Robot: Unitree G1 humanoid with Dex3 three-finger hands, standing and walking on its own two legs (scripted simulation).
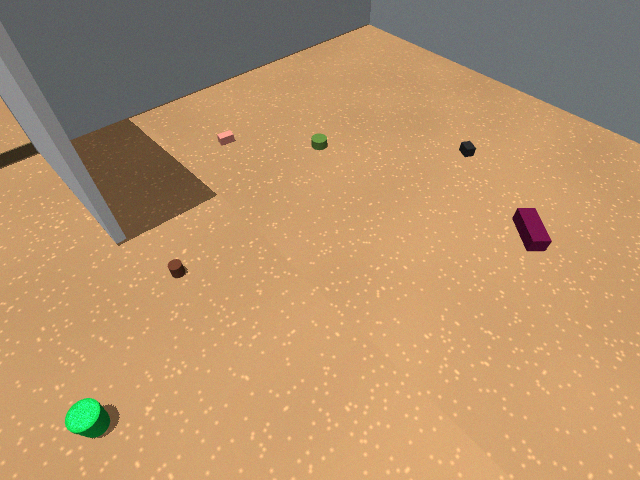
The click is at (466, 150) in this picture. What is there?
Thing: small box
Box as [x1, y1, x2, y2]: [459, 141, 475, 156]
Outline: 461,142 459,149 463,155 473,155 475,147 470,141
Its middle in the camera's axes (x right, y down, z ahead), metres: +0.73 -0.44 +1.98
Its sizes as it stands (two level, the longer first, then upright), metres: 0.063 0.048 0.047
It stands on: the floor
